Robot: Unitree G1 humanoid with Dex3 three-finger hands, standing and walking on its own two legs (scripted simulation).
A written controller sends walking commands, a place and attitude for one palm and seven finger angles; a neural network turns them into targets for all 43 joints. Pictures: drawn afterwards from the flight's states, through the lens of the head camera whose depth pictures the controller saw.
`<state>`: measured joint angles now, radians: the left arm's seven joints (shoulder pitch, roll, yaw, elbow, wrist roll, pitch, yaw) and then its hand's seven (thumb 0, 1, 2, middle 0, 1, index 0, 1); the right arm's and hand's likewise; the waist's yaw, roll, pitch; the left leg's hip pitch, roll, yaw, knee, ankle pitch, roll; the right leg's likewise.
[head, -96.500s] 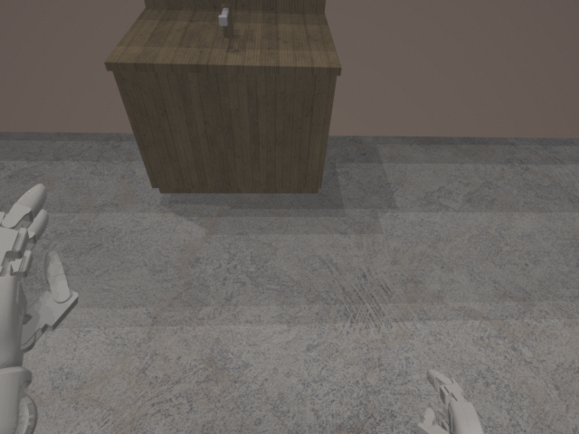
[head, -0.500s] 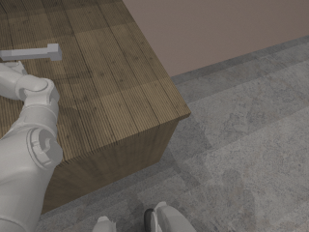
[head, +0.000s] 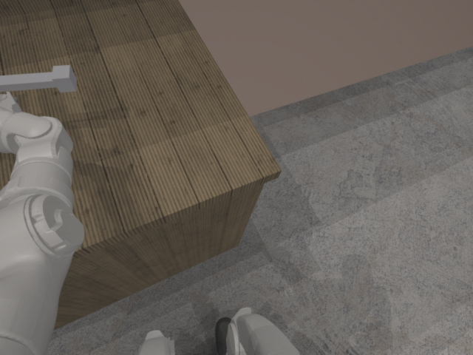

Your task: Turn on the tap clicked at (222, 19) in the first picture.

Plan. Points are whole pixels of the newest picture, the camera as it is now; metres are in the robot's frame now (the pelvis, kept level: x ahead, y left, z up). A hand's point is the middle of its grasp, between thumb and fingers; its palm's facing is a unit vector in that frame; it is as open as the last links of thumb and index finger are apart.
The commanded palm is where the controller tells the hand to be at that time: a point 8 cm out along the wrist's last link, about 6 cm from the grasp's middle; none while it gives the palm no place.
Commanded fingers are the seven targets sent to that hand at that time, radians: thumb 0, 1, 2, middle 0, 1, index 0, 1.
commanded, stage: lift the hand up off the lever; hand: left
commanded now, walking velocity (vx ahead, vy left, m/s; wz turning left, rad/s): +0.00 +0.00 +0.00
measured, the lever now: (64, 78) +0.57 +0.19 +0.09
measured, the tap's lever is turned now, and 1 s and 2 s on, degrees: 77 77 77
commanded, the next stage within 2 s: none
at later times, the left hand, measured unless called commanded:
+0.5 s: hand (14, 99) +0.54 +0.26 +0.08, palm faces +0.86 -0.50 -0.11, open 7.5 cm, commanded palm +0.51 +0.29 +0.12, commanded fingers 0.00 0.90 0.90 -0.15 -0.15 -0.15 -0.15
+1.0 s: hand (14, 99) +0.54 +0.26 +0.08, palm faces +0.85 -0.52 -0.11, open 7.5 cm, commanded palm +0.50 +0.30 +0.14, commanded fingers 0.00 0.90 0.90 -0.15 -0.15 -0.15 -0.15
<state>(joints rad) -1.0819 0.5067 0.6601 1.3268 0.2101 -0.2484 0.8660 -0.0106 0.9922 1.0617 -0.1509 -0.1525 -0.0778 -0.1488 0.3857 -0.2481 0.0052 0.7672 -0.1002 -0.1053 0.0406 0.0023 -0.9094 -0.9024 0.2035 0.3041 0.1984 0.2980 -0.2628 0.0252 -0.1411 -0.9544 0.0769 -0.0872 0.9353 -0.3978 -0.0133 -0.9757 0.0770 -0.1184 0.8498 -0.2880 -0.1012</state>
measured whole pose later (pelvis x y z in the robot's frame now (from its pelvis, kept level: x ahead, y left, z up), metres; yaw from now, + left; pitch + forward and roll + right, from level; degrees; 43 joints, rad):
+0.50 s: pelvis +0.01 +0.00 +0.01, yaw +0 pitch +21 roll -1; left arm -0.99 0.46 0.72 1.22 0.21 -0.21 0.83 -0.01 1.02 1.02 -0.15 -0.15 -0.07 -0.15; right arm 0.38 -0.25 -0.01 0.77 -0.10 -0.11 0.04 0.00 -0.91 -0.90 0.20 0.30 0.20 0.30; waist -0.26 0.03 -0.14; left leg -0.87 0.08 -0.08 0.90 -0.41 -0.02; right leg -0.90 0.08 -0.11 0.83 -0.30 -0.11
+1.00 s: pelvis +0.03 +0.02 +0.02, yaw -2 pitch +19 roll -1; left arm -0.91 0.36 0.75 1.12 0.22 -0.17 0.84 -0.01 1.03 0.97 -0.15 -0.15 -0.05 -0.15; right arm 0.37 -0.23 -0.02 0.78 -0.10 -0.11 0.03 0.00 -0.91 -0.90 0.20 0.30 0.20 0.30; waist -0.25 0.02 -0.13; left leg -0.77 0.07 -0.03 0.85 -0.41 -0.04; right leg -0.81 0.07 -0.06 0.79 -0.31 -0.07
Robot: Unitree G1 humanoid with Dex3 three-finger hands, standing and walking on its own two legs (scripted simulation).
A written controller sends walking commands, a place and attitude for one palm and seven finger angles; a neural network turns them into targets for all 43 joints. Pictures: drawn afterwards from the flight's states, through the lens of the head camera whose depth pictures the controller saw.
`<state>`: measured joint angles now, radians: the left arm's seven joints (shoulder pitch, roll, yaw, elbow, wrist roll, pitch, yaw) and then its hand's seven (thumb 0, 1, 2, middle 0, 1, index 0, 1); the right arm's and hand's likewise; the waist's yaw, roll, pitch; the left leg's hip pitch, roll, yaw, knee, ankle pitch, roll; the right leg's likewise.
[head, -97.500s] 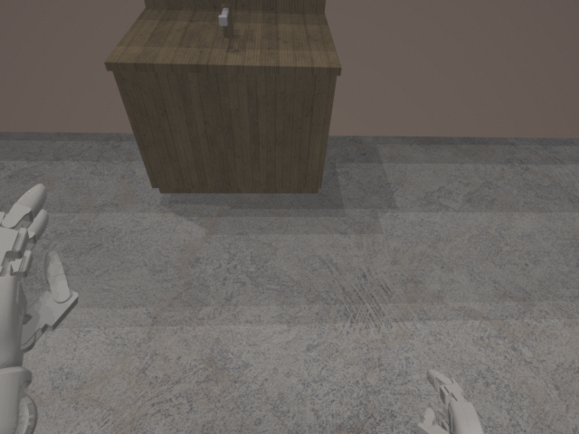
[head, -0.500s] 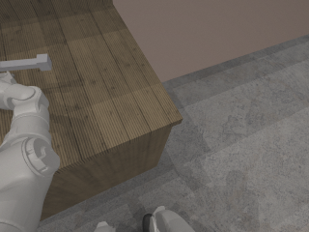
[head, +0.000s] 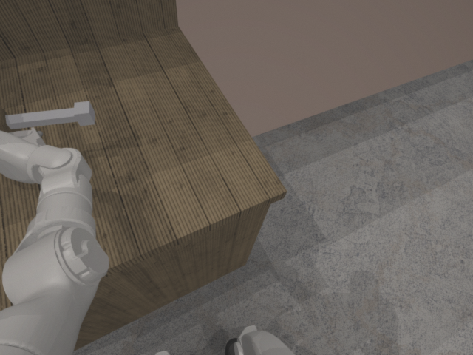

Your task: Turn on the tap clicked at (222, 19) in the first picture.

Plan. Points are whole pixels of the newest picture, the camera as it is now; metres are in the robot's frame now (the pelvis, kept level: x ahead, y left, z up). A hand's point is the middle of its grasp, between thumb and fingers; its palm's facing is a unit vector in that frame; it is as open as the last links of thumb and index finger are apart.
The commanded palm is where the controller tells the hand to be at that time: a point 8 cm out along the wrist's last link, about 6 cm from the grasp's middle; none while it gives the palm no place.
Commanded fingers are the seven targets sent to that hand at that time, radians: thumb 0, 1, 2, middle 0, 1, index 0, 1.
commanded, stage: lift the hand up off the lever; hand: left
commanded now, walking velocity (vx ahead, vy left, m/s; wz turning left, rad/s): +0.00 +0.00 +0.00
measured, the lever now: (84, 113) +0.53 +0.18 +0.08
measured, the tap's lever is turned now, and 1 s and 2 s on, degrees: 77 77 77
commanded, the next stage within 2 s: draw the hand back beside the body in 1.08 s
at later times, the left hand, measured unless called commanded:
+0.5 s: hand (39, 133) +0.50 +0.25 +0.07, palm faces +0.86 -0.50 -0.09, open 7.7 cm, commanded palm +0.46 +0.28 +0.14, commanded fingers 0.00 0.90 0.90 -0.15 -0.15 -0.15 -0.15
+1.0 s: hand (39, 134) +0.50 +0.25 +0.07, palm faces +0.85 -0.52 -0.10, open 7.9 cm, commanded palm +0.45 +0.29 +0.15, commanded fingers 0.00 0.90 0.90 -0.15 -0.15 -0.15 -0.15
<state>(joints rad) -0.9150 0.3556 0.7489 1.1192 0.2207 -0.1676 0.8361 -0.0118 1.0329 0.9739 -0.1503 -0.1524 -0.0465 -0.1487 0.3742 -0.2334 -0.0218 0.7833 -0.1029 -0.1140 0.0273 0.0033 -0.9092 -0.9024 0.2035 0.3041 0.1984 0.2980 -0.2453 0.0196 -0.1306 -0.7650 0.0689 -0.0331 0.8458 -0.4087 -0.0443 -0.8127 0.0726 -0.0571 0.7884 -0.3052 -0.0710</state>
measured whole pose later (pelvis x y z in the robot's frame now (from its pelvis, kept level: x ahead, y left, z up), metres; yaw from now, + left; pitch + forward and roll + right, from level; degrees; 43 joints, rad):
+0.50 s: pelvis +0.01 +0.01 +0.00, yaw -1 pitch +17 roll +0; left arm -0.88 0.29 0.77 1.02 0.21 -0.09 0.82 0.00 0.99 0.95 -0.15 -0.15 -0.07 -0.15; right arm 0.37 -0.22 -0.04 0.81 -0.12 -0.14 0.05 0.00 -0.91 -0.90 0.20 0.30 0.20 0.30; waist -0.23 0.01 -0.14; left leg -0.71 0.06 -0.01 0.82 -0.41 -0.04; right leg -0.77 0.07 -0.03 0.78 -0.31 -0.06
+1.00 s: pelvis +0.03 +0.00 +0.01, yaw -1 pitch +15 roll +0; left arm -0.76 0.23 0.77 0.82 0.14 0.06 0.73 0.01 0.93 0.92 -0.15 -0.15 -0.08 -0.15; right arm 0.34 -0.23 -0.05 0.79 -0.10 -0.16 0.03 0.01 -0.91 -0.90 0.20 0.30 0.20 0.30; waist -0.19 0.01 -0.13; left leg -0.61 0.07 0.00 0.77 -0.41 -0.05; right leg -0.68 0.08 -0.02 0.75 -0.33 -0.08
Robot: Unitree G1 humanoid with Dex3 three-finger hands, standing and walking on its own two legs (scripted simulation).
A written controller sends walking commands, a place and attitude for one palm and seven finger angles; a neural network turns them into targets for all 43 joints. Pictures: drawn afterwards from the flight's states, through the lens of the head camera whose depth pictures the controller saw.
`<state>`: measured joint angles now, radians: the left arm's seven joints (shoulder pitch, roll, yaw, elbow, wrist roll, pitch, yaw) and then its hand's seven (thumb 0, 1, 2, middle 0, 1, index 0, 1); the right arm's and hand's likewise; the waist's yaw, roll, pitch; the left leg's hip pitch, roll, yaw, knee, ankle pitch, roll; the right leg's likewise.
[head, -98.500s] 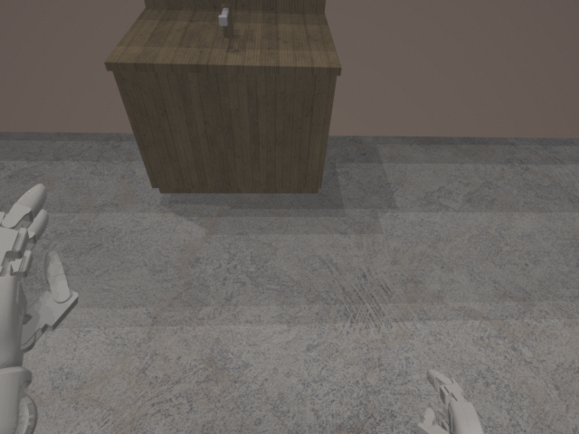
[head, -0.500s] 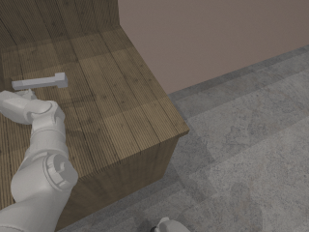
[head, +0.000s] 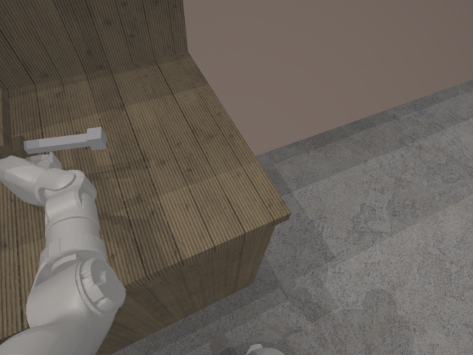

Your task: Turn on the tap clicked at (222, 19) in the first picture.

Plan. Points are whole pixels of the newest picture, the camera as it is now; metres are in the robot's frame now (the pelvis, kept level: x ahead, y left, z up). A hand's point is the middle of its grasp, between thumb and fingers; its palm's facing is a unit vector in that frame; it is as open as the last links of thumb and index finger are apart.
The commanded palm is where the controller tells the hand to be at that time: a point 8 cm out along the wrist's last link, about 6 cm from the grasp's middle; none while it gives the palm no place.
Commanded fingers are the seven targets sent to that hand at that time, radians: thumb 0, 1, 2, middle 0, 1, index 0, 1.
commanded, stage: lift the hand up off the lever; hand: left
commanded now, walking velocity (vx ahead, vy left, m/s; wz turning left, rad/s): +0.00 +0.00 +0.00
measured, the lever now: (96, 138) +0.50 +0.20 +0.06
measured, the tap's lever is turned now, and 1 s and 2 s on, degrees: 77 77 77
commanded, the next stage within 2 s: draw the hand back beside the body in 0.08 s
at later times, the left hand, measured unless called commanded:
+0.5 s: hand out of the picture +0.40 +0.29 +0.13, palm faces +0.63 -0.77 -0.13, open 7.8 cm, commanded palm +0.34 +0.30 +0.16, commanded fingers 0.00 0.90 0.90 -0.17 -0.20 -0.17 -0.20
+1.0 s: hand out of the picture +0.24 +0.30 +0.21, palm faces +0.48 -0.84 -0.26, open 7.5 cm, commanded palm +0.20 +0.32 +0.18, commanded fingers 0.00 0.90 0.90 -0.19 -0.28 -0.19 -0.28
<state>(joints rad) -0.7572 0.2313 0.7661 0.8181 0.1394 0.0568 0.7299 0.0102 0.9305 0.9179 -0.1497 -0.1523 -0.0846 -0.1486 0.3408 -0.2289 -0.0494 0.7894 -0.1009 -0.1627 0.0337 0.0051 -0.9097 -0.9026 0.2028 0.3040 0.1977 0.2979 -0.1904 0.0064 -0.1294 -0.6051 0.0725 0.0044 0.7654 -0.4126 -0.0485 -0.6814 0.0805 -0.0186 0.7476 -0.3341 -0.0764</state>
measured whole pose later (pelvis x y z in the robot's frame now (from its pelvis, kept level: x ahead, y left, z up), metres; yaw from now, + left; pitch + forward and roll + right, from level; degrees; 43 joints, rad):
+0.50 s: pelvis +0.02 +0.01 +0.02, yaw +0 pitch +7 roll +0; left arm -0.26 0.26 0.51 0.32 -0.05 0.09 0.31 0.02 0.90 0.90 -0.12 -0.16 -0.14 -0.17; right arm 0.33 -0.24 -0.04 0.73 0.00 -0.18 -0.02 0.01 -0.91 -0.90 0.20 0.30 0.20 0.30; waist -0.11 0.05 -0.08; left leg -0.31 0.05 0.01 0.58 -0.38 -0.04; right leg -0.41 0.07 0.00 0.61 -0.32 -0.06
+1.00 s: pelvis -0.02 +0.03 +0.04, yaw +4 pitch -6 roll +0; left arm -0.03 0.33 0.23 0.01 -0.08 -0.09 0.13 0.02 0.89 0.90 -0.19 -0.25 -0.20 -0.25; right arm 0.17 -0.22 0.03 0.66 0.02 -0.10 -0.06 0.01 -0.91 -0.90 0.20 0.30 0.20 0.30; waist 0.05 0.08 0.04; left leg -0.05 0.00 0.00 0.39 -0.24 0.00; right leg -0.11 0.00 -0.05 0.40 -0.20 -0.03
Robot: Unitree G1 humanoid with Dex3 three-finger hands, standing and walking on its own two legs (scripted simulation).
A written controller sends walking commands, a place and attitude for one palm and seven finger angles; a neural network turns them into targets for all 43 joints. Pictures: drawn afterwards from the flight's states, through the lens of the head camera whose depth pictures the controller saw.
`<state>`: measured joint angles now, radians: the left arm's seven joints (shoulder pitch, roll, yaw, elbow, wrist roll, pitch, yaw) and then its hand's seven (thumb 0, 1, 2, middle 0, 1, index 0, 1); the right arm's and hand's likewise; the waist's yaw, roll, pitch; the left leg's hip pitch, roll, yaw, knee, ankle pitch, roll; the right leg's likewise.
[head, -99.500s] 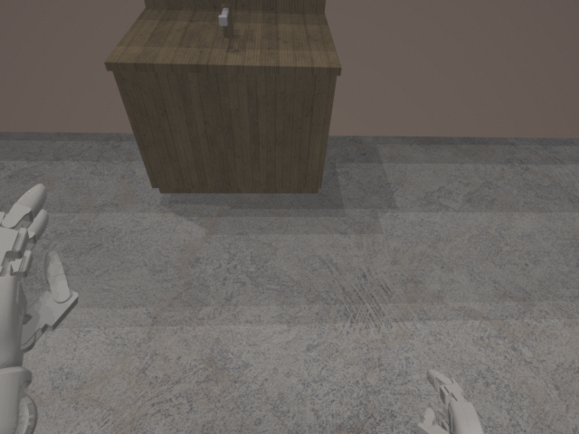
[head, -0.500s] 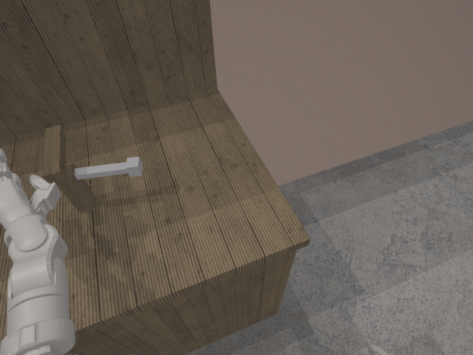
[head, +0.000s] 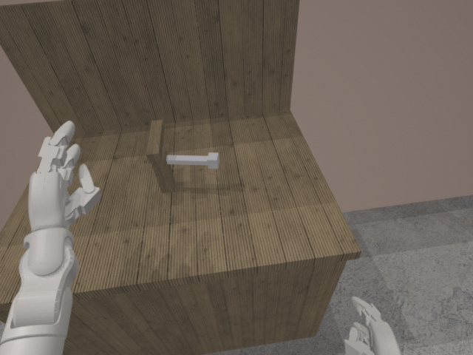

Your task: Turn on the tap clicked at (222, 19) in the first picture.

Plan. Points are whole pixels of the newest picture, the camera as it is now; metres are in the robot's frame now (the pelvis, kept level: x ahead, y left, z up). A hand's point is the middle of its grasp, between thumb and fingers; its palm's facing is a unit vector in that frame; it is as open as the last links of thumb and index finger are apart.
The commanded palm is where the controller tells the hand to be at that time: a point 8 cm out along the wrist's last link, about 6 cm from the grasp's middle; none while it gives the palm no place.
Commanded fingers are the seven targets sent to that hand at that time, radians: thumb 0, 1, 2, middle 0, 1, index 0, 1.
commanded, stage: draw the hand back beside the body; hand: left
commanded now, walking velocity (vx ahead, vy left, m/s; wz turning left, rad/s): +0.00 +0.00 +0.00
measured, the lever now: (213, 160) +0.54 +0.13 +0.03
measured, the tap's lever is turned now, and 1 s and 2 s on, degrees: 77 77 77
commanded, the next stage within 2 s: step back with the hand held close in 0.66 s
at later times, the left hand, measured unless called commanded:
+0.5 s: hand (61, 249) +0.19 +0.25 +0.17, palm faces +0.43 -0.82 -0.37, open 7.4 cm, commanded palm +0.15 +0.28 +0.17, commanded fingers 0.00 0.90 0.90 -0.20 -0.30 -0.20 -0.30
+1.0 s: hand (83, 237) +0.22 +0.24 +0.15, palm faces +0.36 -0.83 -0.42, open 7.4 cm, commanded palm +0.17 +0.28 +0.17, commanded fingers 0.00 0.90 0.90 -0.20 -0.30 -0.20 -0.30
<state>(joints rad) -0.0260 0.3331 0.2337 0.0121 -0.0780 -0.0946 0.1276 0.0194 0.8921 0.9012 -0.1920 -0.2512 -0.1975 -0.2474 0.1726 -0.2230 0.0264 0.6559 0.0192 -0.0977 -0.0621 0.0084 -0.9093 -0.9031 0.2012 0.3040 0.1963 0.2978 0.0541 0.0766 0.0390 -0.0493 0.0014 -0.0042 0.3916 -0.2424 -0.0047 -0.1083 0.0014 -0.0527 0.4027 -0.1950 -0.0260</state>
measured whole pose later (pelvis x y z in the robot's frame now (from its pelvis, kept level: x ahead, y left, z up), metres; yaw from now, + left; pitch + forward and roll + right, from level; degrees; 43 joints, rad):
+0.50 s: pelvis +0.00 +0.00 +0.00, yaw +0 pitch -6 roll +0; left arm 0.43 0.32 0.29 -0.37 -0.08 -0.17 0.11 0.01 0.89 0.90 -0.20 -0.30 -0.21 -0.30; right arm 0.18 -0.24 -0.01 0.67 0.01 -0.13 -0.06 0.01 -0.91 -0.90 0.20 0.30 0.20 0.30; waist 0.07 0.10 0.05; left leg -0.07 0.00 -0.01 0.42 -0.26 0.00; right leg -0.11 0.00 -0.05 0.40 -0.19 -0.02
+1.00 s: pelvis +0.00 +0.01 +0.00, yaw -2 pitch -1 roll +0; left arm 0.42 0.33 0.32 -0.35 -0.08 -0.17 0.10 0.01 0.89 0.90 -0.20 -0.30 -0.21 -0.30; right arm 0.16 -0.24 0.00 0.57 0.01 -0.06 -0.07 0.01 -0.91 -0.90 0.20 0.30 0.20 0.30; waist 0.03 0.09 0.05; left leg -0.16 0.01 0.03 0.43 -0.25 0.00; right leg -0.22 0.01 -0.02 0.41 -0.17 -0.02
